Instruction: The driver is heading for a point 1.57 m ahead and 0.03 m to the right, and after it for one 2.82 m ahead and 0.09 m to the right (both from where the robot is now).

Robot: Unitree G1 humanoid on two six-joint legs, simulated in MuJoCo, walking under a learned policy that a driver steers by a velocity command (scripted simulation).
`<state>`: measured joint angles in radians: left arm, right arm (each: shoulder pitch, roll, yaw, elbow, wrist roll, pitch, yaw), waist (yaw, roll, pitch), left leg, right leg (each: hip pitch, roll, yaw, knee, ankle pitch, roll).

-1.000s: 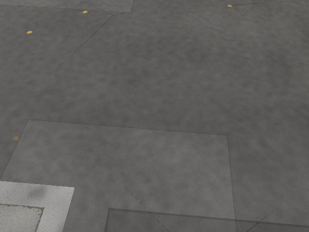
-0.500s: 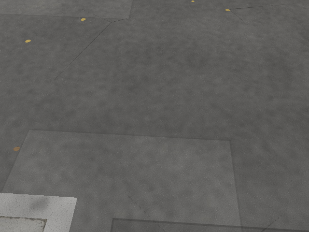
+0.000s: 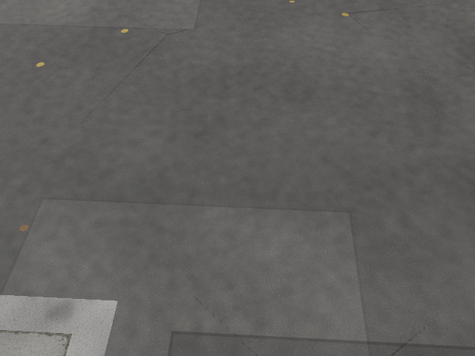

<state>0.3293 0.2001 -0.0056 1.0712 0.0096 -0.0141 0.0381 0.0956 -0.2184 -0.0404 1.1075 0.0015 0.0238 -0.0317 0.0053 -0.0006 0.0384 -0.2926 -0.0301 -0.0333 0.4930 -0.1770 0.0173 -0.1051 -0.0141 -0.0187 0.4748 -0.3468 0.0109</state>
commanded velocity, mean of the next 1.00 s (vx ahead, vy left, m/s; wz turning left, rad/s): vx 0.37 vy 0.00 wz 0.00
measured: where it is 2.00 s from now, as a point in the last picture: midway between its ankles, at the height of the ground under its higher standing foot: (250, 223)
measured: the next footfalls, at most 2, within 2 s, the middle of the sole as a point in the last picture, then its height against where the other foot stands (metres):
right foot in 0.78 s outside the picture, level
left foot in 1.32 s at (211, 269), level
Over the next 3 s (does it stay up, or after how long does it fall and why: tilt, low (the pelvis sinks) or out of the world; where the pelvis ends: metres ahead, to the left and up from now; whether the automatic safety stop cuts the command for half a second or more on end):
stays up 1.55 -0.04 -0.02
